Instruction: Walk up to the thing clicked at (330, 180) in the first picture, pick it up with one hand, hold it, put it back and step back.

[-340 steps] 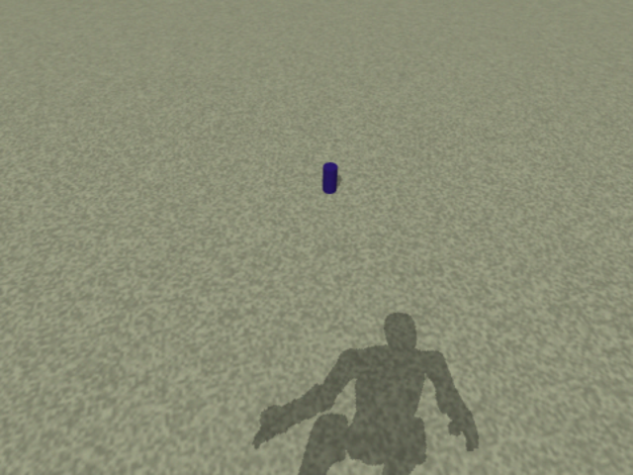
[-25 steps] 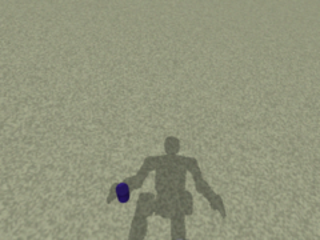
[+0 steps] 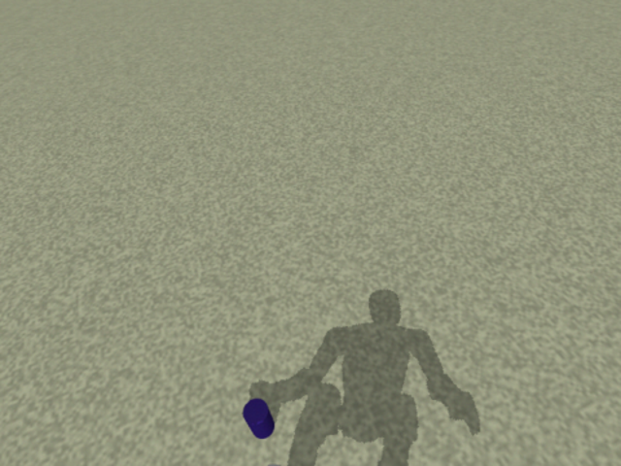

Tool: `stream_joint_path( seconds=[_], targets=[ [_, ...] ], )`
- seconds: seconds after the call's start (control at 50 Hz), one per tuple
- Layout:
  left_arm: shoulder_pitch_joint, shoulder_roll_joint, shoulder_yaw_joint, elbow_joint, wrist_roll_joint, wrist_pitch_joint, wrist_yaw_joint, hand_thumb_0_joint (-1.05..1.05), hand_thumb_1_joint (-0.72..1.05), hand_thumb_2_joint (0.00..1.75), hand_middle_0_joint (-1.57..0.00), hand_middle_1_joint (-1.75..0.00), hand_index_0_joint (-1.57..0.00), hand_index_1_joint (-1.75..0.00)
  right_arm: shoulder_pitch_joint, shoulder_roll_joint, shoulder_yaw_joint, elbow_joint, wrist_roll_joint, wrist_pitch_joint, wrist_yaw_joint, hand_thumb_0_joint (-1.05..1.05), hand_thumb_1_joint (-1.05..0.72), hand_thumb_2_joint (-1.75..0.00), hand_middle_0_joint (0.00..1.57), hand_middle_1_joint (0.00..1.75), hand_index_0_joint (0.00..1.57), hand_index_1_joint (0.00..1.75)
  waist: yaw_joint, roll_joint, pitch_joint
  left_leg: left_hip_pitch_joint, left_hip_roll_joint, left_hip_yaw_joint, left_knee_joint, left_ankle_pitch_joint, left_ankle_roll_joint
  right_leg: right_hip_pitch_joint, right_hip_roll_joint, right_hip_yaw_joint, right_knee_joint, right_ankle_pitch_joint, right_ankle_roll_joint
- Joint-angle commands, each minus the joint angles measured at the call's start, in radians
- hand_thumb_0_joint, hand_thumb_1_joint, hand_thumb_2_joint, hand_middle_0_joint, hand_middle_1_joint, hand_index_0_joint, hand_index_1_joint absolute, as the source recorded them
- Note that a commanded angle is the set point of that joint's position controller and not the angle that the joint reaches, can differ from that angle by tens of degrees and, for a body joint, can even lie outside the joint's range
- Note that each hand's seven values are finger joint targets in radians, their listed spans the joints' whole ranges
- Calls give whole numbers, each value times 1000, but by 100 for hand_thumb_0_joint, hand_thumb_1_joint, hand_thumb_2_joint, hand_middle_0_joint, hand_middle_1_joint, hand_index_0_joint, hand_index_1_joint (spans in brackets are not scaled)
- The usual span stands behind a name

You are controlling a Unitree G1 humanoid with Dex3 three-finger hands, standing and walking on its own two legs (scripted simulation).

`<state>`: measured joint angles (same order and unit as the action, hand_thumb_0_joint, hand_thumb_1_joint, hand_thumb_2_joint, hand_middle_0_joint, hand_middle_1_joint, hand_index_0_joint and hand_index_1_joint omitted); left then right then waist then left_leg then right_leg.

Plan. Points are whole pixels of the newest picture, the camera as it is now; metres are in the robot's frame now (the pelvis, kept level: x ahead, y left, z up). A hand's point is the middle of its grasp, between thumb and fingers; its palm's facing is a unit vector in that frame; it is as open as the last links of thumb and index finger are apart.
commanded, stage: walk up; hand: left
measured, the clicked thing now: (259, 419) +0.41 +0.22 -0.70
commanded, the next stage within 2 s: none
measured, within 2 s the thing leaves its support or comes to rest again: neither
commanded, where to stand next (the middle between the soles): +0.07 +0.02 m, yaw +0 degrees
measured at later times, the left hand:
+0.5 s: hand out of the picture +0.03 +0.28 -0.16, palm faces -0.01 -0.90 -0.44, open 7.4 cm
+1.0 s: hand out of the picture +0.03 +0.27 -0.15, palm faces +0.00 -0.93 -0.36, open 7.4 cm
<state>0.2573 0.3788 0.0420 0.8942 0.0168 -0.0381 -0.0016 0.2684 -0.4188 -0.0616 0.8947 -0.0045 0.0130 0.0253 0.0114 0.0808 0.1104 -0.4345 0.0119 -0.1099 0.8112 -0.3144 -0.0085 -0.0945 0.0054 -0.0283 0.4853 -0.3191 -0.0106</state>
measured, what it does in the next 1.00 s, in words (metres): steps on the spot: left foot, then right foot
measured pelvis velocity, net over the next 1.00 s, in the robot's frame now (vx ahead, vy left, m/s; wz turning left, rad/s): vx -0.05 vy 0.00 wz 0.03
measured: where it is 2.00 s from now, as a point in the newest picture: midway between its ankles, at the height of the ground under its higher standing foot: outside the picture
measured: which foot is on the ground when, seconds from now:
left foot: up 0.00-0.08, down 0.10-0.46, up 0.48-0.70, down 0.72-1.00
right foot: down 0.00-0.14, up 0.16-0.40, down 0.42-0.74, up 0.76-1.00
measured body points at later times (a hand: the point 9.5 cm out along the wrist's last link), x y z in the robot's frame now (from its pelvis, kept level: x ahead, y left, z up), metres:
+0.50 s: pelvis -0.03 +0.01 -0.02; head +0.00 -0.01 +0.43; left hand +0.03 +0.33 -0.13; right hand +0.12 -0.29 -0.14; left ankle +0.06 +0.13 -0.72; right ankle -0.05 -0.10 -0.74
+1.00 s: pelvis -0.05 +0.00 -0.01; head -0.04 +0.01 +0.44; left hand +0.03 +0.32 -0.13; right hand +0.00 -0.33 -0.11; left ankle -0.05 +0.14 -0.74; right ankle +0.03 -0.14 -0.72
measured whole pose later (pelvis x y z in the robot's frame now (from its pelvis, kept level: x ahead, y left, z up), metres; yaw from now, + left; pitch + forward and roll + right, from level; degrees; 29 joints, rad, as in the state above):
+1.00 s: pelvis -0.05 +0.00 -0.01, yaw +2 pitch -4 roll +1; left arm 0.22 0.41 0.06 0.91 0.02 0.00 -0.03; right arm 0.30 -0.40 -0.04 0.91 -0.03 -0.03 0.01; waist -0.03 -0.05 0.09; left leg -0.18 0.01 -0.03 0.57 -0.32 -0.02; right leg -0.36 -0.05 0.03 0.69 -0.32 0.00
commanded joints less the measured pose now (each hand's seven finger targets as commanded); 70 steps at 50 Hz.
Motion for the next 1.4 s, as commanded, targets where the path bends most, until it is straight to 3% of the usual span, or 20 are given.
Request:
stream_joint_path(
  seconds=[0.0,0.06,0.1,0.14,0.22,0.34,0.4,0.46,0.54,0.64,0.68,0.72,0.76,0.82,0.98,1.02,1.04,1.08,1.22,1.38],
  targets=[
    [-86,257,59,-98,-23,10,25,0,90,90,-20,-30,-20,-30,-10,-152,-38,-63,-4,-8,-22,0,-90,-90,20,30,20,30,0,-305,-40,131,-18,111,-105,52,4,-120,-228,91,30,754,-149],
    [-94,242,49,-106,-37,33,39,0,90,90,-20,-30,-20,-30,-6,-183,-55,-59,-16,-7,-25,0,-90,-90,20,30,20,30,-26,-169,-91,239,-1,79,-277,420,42,-154,-169,68,195,565,-79],
    [-30,188,44,-106,-62,39,50,0,90,90,-20,-30,-20,-30,-20,-274,-78,-99,-26,-12,-26,0,-90,-90,20,30,20,30,-22,86,-206,362,255,-263,-341,922,209,-242,38,32,511,61,1],
    [-8,195,37,-71,-55,58,66,0,90,90,-20,-30,-20,-30,-47,-246,-74,-99,-11,-11,-30,0,-90,-90,20,30,20,30,-24,124,-245,310,315,-313,-347,846,316,-226,21,119,659,-368,-13],
    [7,220,53,-44,-50,59,57,0,90,90,-20,-30,-20,-30,-133,-192,-63,-151,-15,11,-35,0,-90,-90,20,30,20,30,-11,100,-225,248,188,-104,-331,546,218,-281,33,113,667,-251,-14],
    [13,188,53,-34,-21,23,54,0,90,90,-20,-30,-20,-30,-127,-185,-60,-155,-26,23,-22,0,-90,-90,20,30,20,30,-31,100,-229,301,201,-143,-276,389,238,-229,2,22,252,-194,20],
    [53,201,63,5,13,6,50,0,90,90,-20,-30,-20,-30,-176,-161,-42,-152,2,33,-21,0,-90,-90,20,30,20,30,21,-6,-187,87,150,-100,-156,279,141,-31,-6,64,-56,35,-24],
    [-133,375,90,-78,35,2,44,0,90,90,-20,-30,-20,-30,-229,-180,-55,-144,0,28,-38,0,-90,-90,20,30,20,30,21,-306,-11,27,-45,-61,222,-282,10,-393,-459,625,-202,49,-301],
    [-144,215,64,-67,17,-3,37,0,90,90,-20,-30,-20,-30,-145,-130,-31,-79,16,2,-30,0,-90,-90,20,30,20,30,-18,-224,-29,-19,-85,-15,184,-150,19,-149,-223,197,-35,518,-164],
    [-35,235,78,-70,26,17,7,0,90,90,-20,-30,-20,-30,-126,-133,-20,-51,-3,-50,-30,0,-90,-90,20,30,20,30,53,-308,-148,56,-77,171,-277,-100,-12,90,-160,164,30,248,-147],
    [-37,229,71,-87,12,34,-7,0,90,90,-20,-30,-20,-30,-35,-140,-36,-20,-13,-76,-41,0,-90,-90,20,30,20,30,5,-249,-185,295,-53,120,-488,69,25,-31,-155,128,172,286,-113],
    [-25,104,36,-117,1,33,-14,0,90,90,-20,-30,-20,-30,27,-257,-68,-25,-42,-96,-49,0,-90,-90,20,30,20,30,-12,68,-193,624,269,-396,-502,130,142,-524,17,37,483,-226,-17],
    [-130,245,68,-117,12,32,2,0,90,90,-20,-30,-20,-30,31,-338,-92,-29,-16,-94,-43,0,-90,-90,20,30,20,30,-62,34,-51,369,426,-538,-558,-33,335,-523,-77,138,548,-272,-25],
    [-69,222,74,-92,4,25,-20,0,90,90,-20,-30,-20,-30,-9,-233,-51,-54,-17,-104,-43,0,-90,-90,20,30,20,30,-12,24,-8,348,241,-216,-496,129,227,-483,-84,136,455,-136,-25],
    [52,194,68,24,-11,-8,12,0,90,90,-20,-30,-20,-30,-130,-160,-20,-97,-8,-22,-18,0,-90,-90,20,30,20,30,38,114,-66,-3,84,30,-261,143,124,15,14,-33,57,181,15],
    [53,277,86,20,6,-18,32,0,90,90,-20,-30,-20,-30,-59,-86,-4,-96,1,2,-19,0,-90,-90,20,30,20,30,38,-138,-90,-81,-25,52,-21,-94,64,35,-158,228,-99,132,-24],
    [159,390,122,-4,19,-35,15,0,90,90,-20,-30,-20,-30,25,-133,-22,-135,-21,-8,0,0,-90,-90,20,30,20,30,38,-263,-161,-193,-54,73,215,-322,69,102,-348,587,-268,-516,-140],
    [65,428,128,-19,18,-37,13,0,90,90,-20,-30,-20,-30,14,-262,-73,-87,-42,0,7,0,-90,-90,20,30,20,30,30,-224,-37,-236,11,-24,297,-270,51,-69,-458,771,-364,-827,-233],
    [42,317,102,-48,5,-57,20,0,90,90,-20,-30,-20,-30,53,-187,-72,-72,-46,-2,46,0,-90,-90,20,30,20,30,3,-250,-12,-128,64,59,196,-25,1,-154,-238,285,-249,-249,-173],
    [-101,244,60,-88,6,20,7,0,90,90,-20,-30,-20,-30,151,-166,-74,19,-9,-22,0,0,-90,-90,20,30,20,30,-78,-234,-69,411,20,112,-245,69,-1,-521,-153,160,13,-311,-101]
  ],
)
